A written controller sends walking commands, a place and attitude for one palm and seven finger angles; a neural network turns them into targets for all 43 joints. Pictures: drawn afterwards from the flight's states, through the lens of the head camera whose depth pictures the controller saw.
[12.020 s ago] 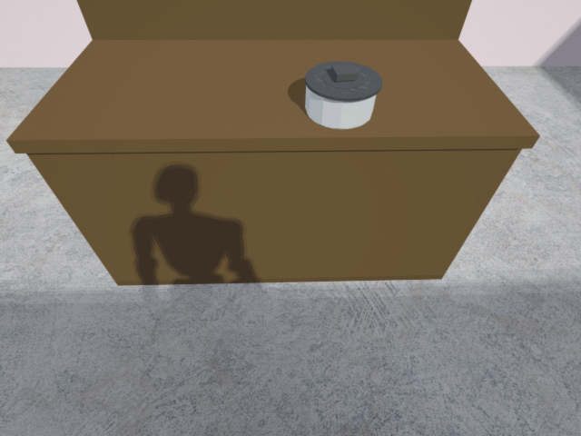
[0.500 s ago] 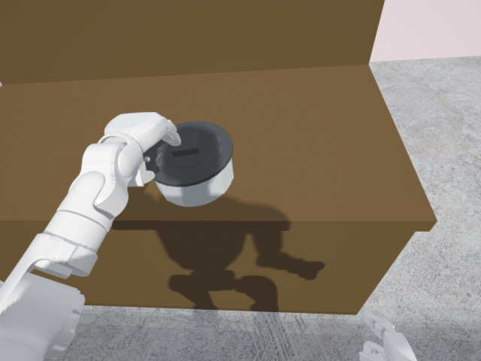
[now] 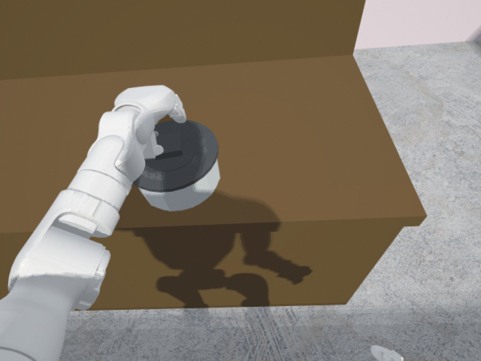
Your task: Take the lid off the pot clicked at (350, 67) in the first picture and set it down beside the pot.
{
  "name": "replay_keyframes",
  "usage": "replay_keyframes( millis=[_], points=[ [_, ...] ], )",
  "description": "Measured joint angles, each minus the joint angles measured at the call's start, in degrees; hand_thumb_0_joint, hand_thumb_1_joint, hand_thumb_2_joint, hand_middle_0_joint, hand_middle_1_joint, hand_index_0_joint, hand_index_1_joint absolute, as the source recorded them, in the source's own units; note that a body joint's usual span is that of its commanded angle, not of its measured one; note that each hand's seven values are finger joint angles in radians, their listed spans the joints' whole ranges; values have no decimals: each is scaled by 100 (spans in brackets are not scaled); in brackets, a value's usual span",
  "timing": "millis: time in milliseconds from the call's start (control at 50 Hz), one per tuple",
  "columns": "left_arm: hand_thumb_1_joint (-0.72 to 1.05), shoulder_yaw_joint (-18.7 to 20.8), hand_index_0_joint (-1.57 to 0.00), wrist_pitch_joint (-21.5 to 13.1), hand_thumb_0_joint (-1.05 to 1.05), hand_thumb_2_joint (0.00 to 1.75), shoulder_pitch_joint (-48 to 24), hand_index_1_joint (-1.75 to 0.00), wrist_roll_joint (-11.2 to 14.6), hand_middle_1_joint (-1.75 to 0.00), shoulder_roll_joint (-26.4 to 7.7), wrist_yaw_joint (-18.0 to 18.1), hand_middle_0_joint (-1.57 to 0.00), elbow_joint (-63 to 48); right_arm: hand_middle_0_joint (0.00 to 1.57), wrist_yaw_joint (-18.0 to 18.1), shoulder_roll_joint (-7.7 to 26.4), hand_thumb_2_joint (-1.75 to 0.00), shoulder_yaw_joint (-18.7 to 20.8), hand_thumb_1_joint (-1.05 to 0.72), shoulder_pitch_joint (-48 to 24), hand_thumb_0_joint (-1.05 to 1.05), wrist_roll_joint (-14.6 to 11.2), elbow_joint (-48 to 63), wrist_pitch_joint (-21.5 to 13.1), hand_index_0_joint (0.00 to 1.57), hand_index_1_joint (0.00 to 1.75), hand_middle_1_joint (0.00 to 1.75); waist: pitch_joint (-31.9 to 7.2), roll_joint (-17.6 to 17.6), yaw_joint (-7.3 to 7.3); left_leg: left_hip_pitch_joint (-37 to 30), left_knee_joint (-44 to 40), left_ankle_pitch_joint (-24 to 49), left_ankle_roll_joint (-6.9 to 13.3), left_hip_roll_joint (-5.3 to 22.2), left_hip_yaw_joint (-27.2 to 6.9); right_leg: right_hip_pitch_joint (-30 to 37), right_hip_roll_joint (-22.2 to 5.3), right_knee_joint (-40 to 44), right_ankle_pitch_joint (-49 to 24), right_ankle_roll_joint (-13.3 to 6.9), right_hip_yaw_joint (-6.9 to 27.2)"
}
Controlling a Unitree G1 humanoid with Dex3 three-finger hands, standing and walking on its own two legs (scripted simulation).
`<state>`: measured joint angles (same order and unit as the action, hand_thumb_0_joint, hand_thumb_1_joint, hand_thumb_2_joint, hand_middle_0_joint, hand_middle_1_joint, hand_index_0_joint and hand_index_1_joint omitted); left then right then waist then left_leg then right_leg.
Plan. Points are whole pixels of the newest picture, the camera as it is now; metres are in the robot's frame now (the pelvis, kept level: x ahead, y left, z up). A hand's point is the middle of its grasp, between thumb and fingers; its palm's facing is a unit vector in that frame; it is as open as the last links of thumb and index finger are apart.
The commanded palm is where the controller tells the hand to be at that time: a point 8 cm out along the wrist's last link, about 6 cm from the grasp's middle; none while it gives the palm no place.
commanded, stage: move the open hand above the knob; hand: left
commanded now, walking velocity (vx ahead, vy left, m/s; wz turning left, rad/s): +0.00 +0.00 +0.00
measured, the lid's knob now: (168, 145) +0.50 +0.14 +0.07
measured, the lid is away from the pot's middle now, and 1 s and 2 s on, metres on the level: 0.00 0.00 0.00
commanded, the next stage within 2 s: lower the open fingers around the knob in 0.82 s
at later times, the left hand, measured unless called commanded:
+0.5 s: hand (159, 127) +0.47 +0.13 +0.14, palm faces -0.27 +0.00 -0.96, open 10.1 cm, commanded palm +0.46 +0.14 +0.21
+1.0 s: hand (158, 128) +0.47 +0.13 +0.14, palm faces -0.30 -0.02 -0.95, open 10.1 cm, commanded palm +0.46 +0.14 +0.20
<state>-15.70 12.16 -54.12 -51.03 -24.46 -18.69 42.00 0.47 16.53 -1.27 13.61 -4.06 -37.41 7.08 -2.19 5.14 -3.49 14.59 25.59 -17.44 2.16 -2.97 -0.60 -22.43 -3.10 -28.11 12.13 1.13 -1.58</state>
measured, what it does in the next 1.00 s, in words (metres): stands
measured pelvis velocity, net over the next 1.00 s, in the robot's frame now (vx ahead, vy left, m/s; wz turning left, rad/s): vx -0.01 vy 0.00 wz -0.01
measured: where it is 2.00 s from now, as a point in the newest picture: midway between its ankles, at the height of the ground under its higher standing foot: outside the picture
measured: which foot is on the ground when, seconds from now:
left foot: down 0.00-1.00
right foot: down 0.00-1.00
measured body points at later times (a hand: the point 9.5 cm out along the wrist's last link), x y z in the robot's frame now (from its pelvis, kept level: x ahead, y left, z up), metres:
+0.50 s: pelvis -0.01 +0.00 +0.00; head +0.04 -0.03 +0.45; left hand +0.48 +0.13 +0.20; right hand +0.08 -0.25 -0.14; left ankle -0.06 +0.10 -0.74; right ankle +0.02 -0.13 -0.74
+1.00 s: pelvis -0.01 +0.00 +0.00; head +0.04 -0.03 +0.45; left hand +0.48 +0.13 +0.19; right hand +0.08 -0.25 -0.14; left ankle -0.06 +0.10 -0.74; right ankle +0.02 -0.13 -0.74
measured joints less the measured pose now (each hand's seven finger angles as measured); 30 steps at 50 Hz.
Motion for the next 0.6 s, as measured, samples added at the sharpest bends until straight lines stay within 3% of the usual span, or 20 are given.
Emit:
replay_keyframes(
  millis=[320,600],
  points=[
    [-31,29,-85,-145,0,147,-456,-9,-68,-9,37,18,-84,634,20,62,-22,-90,31,-90,69,1,25,-82,-37,20,30,30,-61,-47,-84,111,-34,48,9,7,48,-114,15,65,-83,5,47],
    [-31,-7,-85,-124,0,147,-536,-9,-83,-9,121,197,-84,815,20,68,-70,-90,7,-90,61,1,23,-149,-84,20,30,30,-114,-53,-41,124,-36,68,23,-20,74,-141,-8,51,-102,22,77]
  ],
)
